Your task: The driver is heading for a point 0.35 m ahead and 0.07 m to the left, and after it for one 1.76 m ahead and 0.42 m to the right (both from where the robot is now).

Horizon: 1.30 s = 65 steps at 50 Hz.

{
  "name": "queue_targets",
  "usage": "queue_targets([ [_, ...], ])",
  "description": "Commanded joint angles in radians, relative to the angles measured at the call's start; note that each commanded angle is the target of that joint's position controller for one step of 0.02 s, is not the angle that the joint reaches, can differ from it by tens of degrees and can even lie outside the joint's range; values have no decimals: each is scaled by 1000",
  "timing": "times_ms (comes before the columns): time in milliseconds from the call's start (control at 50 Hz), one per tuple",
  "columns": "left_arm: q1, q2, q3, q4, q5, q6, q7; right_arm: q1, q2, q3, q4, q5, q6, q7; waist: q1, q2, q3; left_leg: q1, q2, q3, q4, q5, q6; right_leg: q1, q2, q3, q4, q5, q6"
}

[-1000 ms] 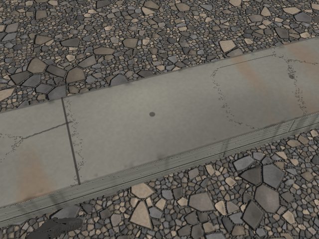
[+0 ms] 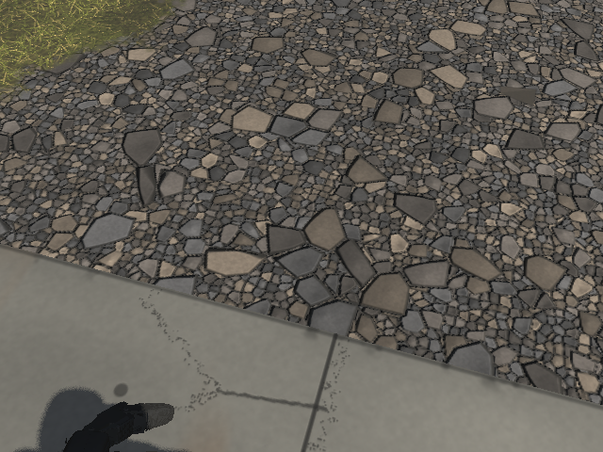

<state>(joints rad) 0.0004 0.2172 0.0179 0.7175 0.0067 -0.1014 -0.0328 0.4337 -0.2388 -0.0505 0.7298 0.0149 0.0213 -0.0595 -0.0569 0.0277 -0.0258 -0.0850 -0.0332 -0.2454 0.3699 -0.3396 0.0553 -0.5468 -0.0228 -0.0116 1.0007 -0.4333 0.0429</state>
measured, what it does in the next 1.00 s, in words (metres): climbs: right foot, then left foot 0.15 m higher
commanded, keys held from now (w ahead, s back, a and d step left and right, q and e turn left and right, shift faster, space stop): w+q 0.26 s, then q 0.06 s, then e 0.68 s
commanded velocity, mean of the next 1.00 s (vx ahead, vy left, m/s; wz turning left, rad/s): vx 0.24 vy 0.00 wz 0.05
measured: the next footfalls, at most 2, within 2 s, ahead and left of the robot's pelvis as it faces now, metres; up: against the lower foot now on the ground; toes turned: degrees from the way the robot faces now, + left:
right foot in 0.06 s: +0.02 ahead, -0.16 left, +0.00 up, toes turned +2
left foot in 0.36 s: +0.34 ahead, +0.06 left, +0.14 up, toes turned +15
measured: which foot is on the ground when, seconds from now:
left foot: down 0.00-0.06, up 0.08-0.34, down 0.36-0.90, up 0.92-1.00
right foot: up 0.00-0.04, down 0.06-0.36, up 0.38-0.86, down 0.88-1.00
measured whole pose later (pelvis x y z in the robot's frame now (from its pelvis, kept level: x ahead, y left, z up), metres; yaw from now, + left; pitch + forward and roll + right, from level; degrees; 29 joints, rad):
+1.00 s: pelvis +0.39 -0.07 +0.13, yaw -2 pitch +3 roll +1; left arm 0.21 0.27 0.06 0.61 0.00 0.00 -0.01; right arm 0.12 -0.30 -0.06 0.73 0.00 -0.01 -0.02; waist 0.02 0.02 0.05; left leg -0.47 0.02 0.00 1.15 -0.52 -0.05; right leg -0.42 0.03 -0.01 0.57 -0.21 -0.05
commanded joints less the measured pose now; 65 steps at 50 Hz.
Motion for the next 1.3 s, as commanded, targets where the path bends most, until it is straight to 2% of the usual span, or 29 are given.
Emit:
queue_targets([
  [20, -61, 167, 63, -129, -1, -40, 4, -86, -185, -44, -79, -3, 17, -7, 105, 129, -102, 216, 61, -144, 285, 1236, 32, 136, 81, -14, -561, 160, -34],
  [40, 134, 180, 83, -60, -16, -26, 16, -193, -212, -53, -109, 12, -1, -2, 182, 130, -161, 96, 48, -148, 416, 1140, 14, 422, 44, 22, -834, 511, -42],
  [60, 363, 205, 100, 25, -24, -7, 35, -267, -159, -46, -142, -9, -28, 18, 232, 12, -166, -294, -22, -71, 692, 518, -26, 861, -94, 91, -855, 822, -50],
  [80, 428, 244, 88, 59, -16, 13, 35, -116, -2, -12, -118, -59, -57, 30, 120, -247, -149, -822, -119, -9, 974, -386, -40, 1234, -324, 234, -454, 1752, -50],
  [100, 451, 223, 88, 41, 26, 52, 40, 12, -34, -11, -94, -14, -84, 44, 112, -241, -234, -946, -88, 11, 1176, -340, -66, 1179, -488, 252, -339, 1935, -149],
  [120, 397, 181, 84, 11, 50, 79, 47, -24, -85, -23, -90, 21, -81, 53, 139, -228, -223, -984, -65, 80, 1358, -302, -96, 1090, -454, 195, -377, 1772, -207],
  [160, 288, 101, 68, 21, 31, 93, 57, -222, -48, -5, -171, 54, -46, 44, 132, -225, -44, -1141, 28, 198, 1503, -296, -116, 889, -369, 136, -570, 1026, -230],
  [200, 237, 57, 41, 69, 3, 75, 57, -372, 48, 38, -275, 42, -13, 56, 77, -240, 192, -1133, 42, 255, 1598, -378, -100, 556, -296, 7, -758, 846, -178],
  [240, 249, 51, 43, 119, -11, 48, 80, -428, 86, 61, -340, 9, -20, 74, 49, -209, 248, -1102, 40, 313, 1498, -307, -72, 436, -215, -95, -821, 859, -128],
  [280, 192, 138, 57, 116, -5, 64, 110, -368, 48, 58, -383, -3, -42, 95, -52, -140, 165, -914, 67, 351, 1218, -148, -65, 354, -170, -172, -808, 1132, -104],
  [300, 134, 252, 78, 68, 6, 79, 128, -316, -4, 51, -385, -5, -51, 108, -107, -114, 7, -506, -1, 451, 878, -119, -44, 222, -152, -189, -787, 1508, -114],
  [320, 224, 321, 103, 55, 2, 68, 133, -293, -70, 6, -338, -3, -40, 105, -72, -152, -132, -269, -114, 545, 839, -153, -53, 263, -198, -136, -699, 1904, -152],
  [340, 195, 385, 107, 47, 0, 48, 113, -88, -134, -29, -302, -15, -27, 90, -192, -228, -290, -76, -125, 473, 863, -14, 7, 344, -309, -91, -508, 2363, -211],
  [360, 121, 384, 108, 32, -62, 33, 91, 77, -200, -59, -261, -31, -15, 74, -309, -166, -373, 61, -94, 276, 564, 100, 89, 370, -272, -80, -193, 2240, -173],
  [380, 182, 236, 61, -25, -37, 2, 45, 72, -321, -68, -226, -35, -25, 51, -188, 386, -464, 273, 245, -430, 225, 443, 336, 86, 38, -50, 467, 485, -82],
  [400, 311, 298, 78, 107, -21, -29, -14, 56, -195, -24, -225, -88, -39, 36, -165, 306, -714, 332, 367, -753, 134, 546, 426, 83, 138, 260, 822, 92, -117],
  [440, 152, 175, 60, -8, -54, -3, -17, -60, -144, 1, -162, -11, -74, 68, -79, -54, -254, -22, 340, -474, 99, 453, 293, -72, 119, 247, 887, -29, -104],
  [460, 173, 86, 30, -28, -41, 15, 2, -140, -110, 4, -137, 7, -88, 70, 0, -167, -57, -197, 314, -327, 120, 397, 230, -124, 85, 222, 854, -33, -105],
  [500, 267, 66, 10, -28, -40, 52, 16, -236, -16, 25, -123, -15, -108, 72, 94, -124, 46, -378, 242, -54, 102, 414, 169, -56, 23, 213, 708, -5, -98],
  [580, 289, 120, 30, -33, -26, 78, 54, -268, -42, 20, -100, -37, -151, 75, 112, -23, 28, -305, 199, 232, -83, 797, 165, 19, 3, 115, 292, 138, -13],
  [680, 181, 75, 27, -79, -21, 92, 42, -266, -126, -9, -74, -38, -98, 25, 50, 81, -39, -69, 193, 402, -92, 773, 130, -6, -29, 15, -70, 324, 34],
  [780, 105, 122, 51, -152, -22, 124, 8, -263, -177, -37, -60, -19, -44, 35, 2, 129, -28, -10, 330, 331, -46, 531, 163, 14, -59, -25, -217, 200, 4],
  [860, 202, 128, 73, -146, -14, 118, -10, -293, -168, -42, -45, 14, -40, 31, 60, 100, -36, 4, 309, 365, 149, 591, 80, 165, 5, -87, -489, 268, -76],
  [880, 273, 190, 99, -134, -5, 110, 0, -229, -147, -38, -23, 11, -47, 33, 80, 12, -80, -40, 235, 403, 308, 538, 25, 305, 18, -38, -572, 471, -112],
  [900, 336, 309, 130, -148, 4, 103, 21, -259, -111, -25, -60, -29, -56, 32, 92, -214, -122, -283, 136, 437, 594, 141, -57, 492, -193, 268, -554, 956, -200],
  [920, 311, 326, 122, -178, 25, 94, 24, -249, -100, -14, -94, -39, -57, 33, 68, -349, -220, -540, -18, 307, 849, -348, -125, 625, -369, 590, -583, 983, -440],
  [980, 225, 199, 89, -192, -9, 86, 31, -328, -131, -24, -75, -14, -44, 39, 81, -105, -141, -606, 60, 174, 901, -195, -113, 487, -239, 391, -612, 655, -323],
  [1160, 204, 215, 90, -217, -10, 123, 84, -341, -93, -15, -73, -13, -27, 13, 61, -155, -131, -481, 12, 174, 582, -33, -149, 371, -143, 352, -630, 552, -278],
  [1300, 180, 213, 93, -229, -14, 143, 78, -343, -97, -21, -82, 0, -49, 29, 78, -201, -99, -338, -16, 160, 322, -38, -120, 341, -129, 494, -613, 480, -263],
])
Velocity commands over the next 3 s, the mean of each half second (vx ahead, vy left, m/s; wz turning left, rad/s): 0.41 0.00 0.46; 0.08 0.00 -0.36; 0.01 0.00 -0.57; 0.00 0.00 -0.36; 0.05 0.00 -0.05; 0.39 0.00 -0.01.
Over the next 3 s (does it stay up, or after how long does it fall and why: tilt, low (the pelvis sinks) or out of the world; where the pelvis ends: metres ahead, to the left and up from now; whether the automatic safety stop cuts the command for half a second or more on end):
stays up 0.58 -0.14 0.12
